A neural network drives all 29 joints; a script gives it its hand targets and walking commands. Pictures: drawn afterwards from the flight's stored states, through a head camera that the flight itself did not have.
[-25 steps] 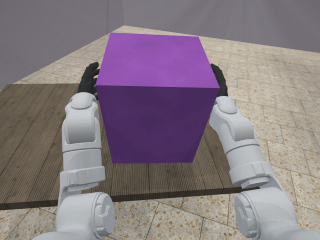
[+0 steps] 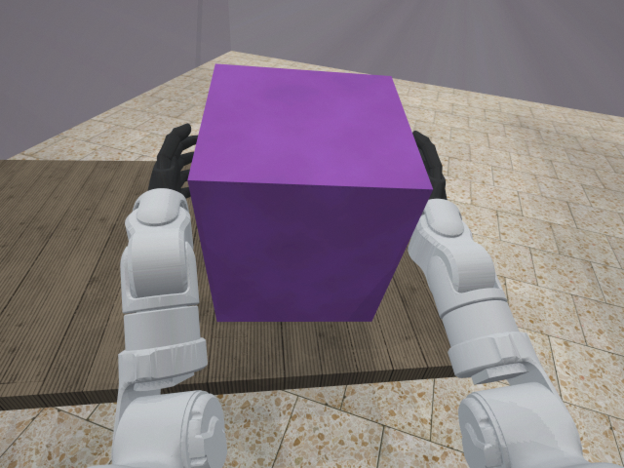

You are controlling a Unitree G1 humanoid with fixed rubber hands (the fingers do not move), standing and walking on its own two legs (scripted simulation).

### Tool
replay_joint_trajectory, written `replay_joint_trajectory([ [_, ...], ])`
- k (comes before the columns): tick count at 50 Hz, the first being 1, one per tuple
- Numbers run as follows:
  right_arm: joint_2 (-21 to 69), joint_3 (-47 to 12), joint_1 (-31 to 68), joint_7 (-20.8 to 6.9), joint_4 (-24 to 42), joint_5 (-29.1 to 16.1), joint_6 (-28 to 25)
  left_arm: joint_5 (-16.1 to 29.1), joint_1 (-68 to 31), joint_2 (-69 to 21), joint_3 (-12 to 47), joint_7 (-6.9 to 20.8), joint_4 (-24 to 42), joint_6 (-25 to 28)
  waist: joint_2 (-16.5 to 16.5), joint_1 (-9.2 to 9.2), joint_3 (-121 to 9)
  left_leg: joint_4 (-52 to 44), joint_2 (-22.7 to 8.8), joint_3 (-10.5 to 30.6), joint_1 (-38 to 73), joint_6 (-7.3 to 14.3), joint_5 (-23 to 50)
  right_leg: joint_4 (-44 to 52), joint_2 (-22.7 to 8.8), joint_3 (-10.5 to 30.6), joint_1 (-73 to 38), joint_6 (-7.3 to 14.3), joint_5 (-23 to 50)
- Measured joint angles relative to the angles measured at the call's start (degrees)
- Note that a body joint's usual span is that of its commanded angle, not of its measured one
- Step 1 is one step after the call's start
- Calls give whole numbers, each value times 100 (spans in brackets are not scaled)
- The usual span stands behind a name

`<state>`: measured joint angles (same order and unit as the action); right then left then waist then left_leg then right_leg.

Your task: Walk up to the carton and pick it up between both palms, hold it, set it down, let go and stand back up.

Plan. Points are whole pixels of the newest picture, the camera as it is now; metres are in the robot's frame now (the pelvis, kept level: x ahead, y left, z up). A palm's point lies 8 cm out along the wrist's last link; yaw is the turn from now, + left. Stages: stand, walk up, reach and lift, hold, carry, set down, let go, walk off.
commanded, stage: set down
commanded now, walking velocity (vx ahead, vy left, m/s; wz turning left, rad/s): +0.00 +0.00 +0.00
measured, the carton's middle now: (300, 204) +0.37 +0.01 +0.20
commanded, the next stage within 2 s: none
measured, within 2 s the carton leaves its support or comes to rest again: neither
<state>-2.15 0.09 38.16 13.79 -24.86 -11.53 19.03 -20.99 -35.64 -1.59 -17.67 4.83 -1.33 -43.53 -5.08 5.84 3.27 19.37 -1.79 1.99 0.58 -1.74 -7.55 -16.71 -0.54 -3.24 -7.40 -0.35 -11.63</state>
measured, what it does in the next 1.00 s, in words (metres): stands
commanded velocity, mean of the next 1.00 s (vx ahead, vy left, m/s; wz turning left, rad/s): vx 0.00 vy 0.00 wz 0.00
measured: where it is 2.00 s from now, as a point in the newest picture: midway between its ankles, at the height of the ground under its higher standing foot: outside the picture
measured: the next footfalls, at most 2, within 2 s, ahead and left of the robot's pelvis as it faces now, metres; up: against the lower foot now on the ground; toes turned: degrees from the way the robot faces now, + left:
none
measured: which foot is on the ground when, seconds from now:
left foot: down 0.00-1.00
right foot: down 0.00-1.00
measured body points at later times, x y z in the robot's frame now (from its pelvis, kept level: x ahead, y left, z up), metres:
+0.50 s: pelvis +0.01 +0.00 +0.00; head -0.01 +0.06 +0.45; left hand +0.39 +0.16 +0.14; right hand +0.38 -0.14 +0.17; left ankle +0.05 +0.14 -0.75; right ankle -0.01 -0.12 -0.75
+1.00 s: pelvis +0.03 +0.00 +0.00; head +0.01 +0.03 +0.45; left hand +0.41 +0.16 +0.14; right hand +0.39 -0.15 +0.14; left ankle +0.05 +0.14 -0.75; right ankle -0.01 -0.12 -0.75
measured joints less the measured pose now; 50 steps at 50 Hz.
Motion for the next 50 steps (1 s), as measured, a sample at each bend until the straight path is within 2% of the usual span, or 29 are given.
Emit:
replay_joint_trajectory([
  [8,445,801,82,-349,-689,993,-1000,-493,-429,-183,-454,367,-918,895,108,-240,76,-330,65,-75,132,40,212,25,-80,42,23,-30,61],
  [12,589,1034,-56,-391,-919,1341,-1412,-568,-407,-198,-558,460,-1361,1175,57,-321,206,-427,92,-64,189,52,261,50,-113,-2,-19,-38,56],
  [17,686,987,-366,-390,-987,1333,-1884,-355,61,-122,-316,367,-1289,1519,-85,-361,397,-388,72,-70,144,36,222,89,-98,-19,-13,-30,52],
  [22,591,775,-640,-402,-851,1123,-2325,62,517,-43,119,17,-965,1758,-250,-288,474,-179,36,-4,-46,18,94,166,-53,-98,16,-19,51],
  [26,443,666,-743,-425,-736,939,-2447,260,634,13,441,-254,-837,1779,-334,-213,361,-63,14,36,-213,7,9,218,-25,-145,90,-11,47],
  [28,412,682,-718,-443,-795,892,-2464,221,591,14,486,-280,-854,1738,-352,-160,324,-44,15,44,-222,7,-19,239,-25,-159,77,-11,36],
  [33,364,690,-641,-448,-995,832,-2314,-16,473,-69,376,-177,-1037,1598,-273,-101,386,-68,31,-27,-81,29,-72,235,-55,-106,-27,-34,-10],
  [37,288,568,-720,-419,-1034,805,-2212,-132,522,-210,238,-115,-1125,1576,-82,-217,479,-110,31,-164,6,53,-110,191,-78,19,-22,-59,-47],
  [44,237,223,-1018,-245,-474,678,-2350,334,920,-114,404,-266,-723,1870,259,-231,326,-57,31,-172,-265,66,-153,245,-80,11,195,-76,-35],
  [47,246,218,-988,-218,-446,747,-2271,420,891,-71,362,-255,-872,1962,276,-201,268,-98,45,-130,-223,64,-143,316,-86,-40,120,-75,-23],
  [50,300,268,-885,-197,-668,895,-2136,266,755,-81,163,-89,-1207,1963,176,-189,322,-180,61,-119,-51,57,-118,320,-102,-62,-22,-68,-48],
])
